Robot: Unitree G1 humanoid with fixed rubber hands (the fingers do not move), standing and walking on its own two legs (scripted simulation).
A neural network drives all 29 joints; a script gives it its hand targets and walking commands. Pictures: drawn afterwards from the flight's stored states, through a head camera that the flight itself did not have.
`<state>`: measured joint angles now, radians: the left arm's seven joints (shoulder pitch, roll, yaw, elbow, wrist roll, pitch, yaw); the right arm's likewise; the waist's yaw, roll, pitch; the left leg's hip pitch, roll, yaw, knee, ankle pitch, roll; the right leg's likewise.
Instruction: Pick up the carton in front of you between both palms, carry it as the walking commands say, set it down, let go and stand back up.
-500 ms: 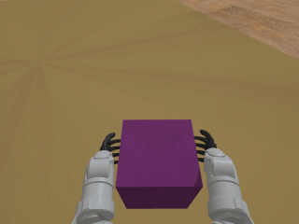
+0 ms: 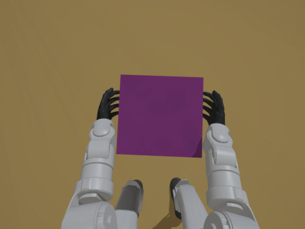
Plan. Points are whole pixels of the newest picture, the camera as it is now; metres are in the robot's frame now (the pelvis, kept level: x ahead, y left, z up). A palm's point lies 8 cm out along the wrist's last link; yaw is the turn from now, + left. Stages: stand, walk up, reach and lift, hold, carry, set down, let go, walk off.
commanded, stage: set down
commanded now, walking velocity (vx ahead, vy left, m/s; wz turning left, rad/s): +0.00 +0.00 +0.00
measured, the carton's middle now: (159, 118) +0.41 +0.00 -0.17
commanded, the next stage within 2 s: none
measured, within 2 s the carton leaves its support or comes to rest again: rests again in 1.86 s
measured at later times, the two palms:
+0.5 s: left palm (114, 110) +0.45 +0.15 -0.22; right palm (199, 118) +0.42 -0.14 -0.21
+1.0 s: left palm (120, 108) +0.51 +0.15 -0.37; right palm (188, 120) +0.45 -0.14 -0.36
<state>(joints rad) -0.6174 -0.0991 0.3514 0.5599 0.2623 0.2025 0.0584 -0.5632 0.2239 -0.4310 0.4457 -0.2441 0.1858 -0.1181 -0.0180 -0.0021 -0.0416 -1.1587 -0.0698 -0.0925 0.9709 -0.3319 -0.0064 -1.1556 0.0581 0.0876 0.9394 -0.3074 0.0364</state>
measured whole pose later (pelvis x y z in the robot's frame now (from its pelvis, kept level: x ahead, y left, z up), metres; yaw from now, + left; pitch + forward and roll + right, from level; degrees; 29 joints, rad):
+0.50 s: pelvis -0.02 +0.01 -0.13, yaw -1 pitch +45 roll -2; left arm -0.97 0.04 0.36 0.75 0.25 0.27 0.05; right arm -0.86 0.19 -0.53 0.53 -0.24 0.26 -0.16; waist -0.03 0.00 -0.18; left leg -1.80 -0.11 -0.08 1.50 -0.48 -0.01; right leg -1.79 0.09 0.09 1.46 -0.46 0.07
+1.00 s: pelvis -0.05 +0.01 -0.24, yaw -3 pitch +46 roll -5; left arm -1.39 0.24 0.22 0.97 0.18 0.30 0.06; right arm -1.18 0.12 -0.60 0.59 -0.19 0.28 -0.19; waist -0.05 -0.02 0.06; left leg -2.16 -0.15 -0.08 1.90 -0.54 -0.02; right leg -2.13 0.12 0.07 1.84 -0.53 0.11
